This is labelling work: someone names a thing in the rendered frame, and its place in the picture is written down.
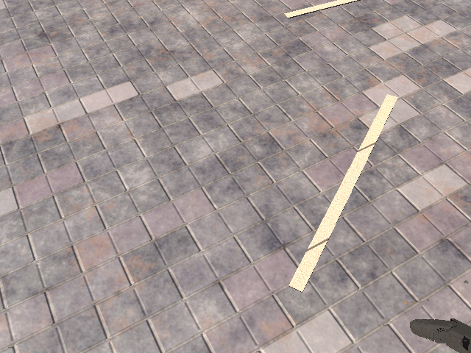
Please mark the right robot hand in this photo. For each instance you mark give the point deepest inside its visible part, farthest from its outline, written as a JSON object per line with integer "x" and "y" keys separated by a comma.
{"x": 454, "y": 333}

